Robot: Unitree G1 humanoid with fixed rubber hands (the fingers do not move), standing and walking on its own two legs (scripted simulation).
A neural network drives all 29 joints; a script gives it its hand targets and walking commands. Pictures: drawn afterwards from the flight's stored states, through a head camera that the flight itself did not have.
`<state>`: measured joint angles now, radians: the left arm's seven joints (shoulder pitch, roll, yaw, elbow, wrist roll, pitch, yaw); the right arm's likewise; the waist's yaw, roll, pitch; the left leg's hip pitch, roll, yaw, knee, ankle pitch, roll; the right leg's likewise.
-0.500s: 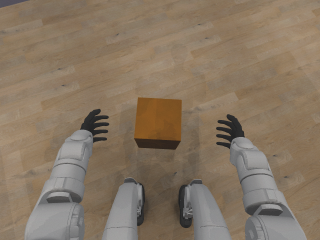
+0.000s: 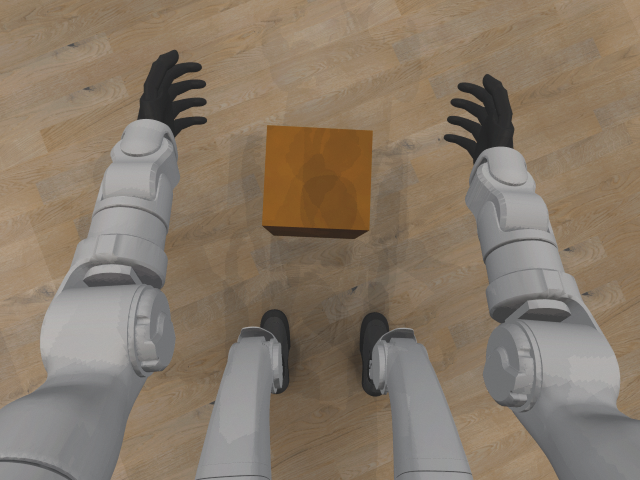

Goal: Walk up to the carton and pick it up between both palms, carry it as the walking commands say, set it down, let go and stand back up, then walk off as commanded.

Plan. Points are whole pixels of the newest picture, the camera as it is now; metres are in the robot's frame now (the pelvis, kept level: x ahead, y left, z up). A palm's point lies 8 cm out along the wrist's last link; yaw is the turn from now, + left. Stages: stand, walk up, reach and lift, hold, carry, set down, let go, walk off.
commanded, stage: reach and lift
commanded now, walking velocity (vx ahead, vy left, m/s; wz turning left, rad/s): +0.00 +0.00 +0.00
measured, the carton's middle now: (316, 189) +0.51 +0.01 -0.54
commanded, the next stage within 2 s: none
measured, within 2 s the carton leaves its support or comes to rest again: neither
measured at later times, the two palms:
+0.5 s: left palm (178, 115) +0.53 +0.20 -0.16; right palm (463, 134) +0.51 -0.17 -0.16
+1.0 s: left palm (211, 152) +0.53 +0.20 -0.32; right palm (422, 166) +0.51 -0.17 -0.32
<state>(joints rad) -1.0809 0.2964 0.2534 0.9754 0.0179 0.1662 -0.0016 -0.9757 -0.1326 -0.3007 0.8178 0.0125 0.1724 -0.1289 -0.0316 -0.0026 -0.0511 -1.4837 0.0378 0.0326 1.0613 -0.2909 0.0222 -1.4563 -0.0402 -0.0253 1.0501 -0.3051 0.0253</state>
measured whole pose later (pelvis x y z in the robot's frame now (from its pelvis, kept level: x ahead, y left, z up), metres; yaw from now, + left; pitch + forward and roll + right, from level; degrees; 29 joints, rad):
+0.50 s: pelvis +0.00 -0.01 -0.04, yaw +0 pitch +50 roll -2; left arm -1.21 0.31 0.39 0.98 0.12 0.12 -0.07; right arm -1.11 -0.11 -0.40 0.80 -0.08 0.14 -0.11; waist -0.02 0.00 -0.08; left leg -1.75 0.04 0.02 1.22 -0.35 0.01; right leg -1.72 -0.04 -0.03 1.22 -0.36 0.02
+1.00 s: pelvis -0.03 -0.01 -0.19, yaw -1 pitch +47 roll -3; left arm -1.41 0.42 0.15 1.10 -0.12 0.13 0.05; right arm -1.31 -0.22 -0.24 0.95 0.12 0.13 -0.19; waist -0.02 -0.01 0.07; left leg -2.15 0.05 -0.01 1.83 -0.49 0.02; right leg -2.11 -0.04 -0.02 1.82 -0.52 0.02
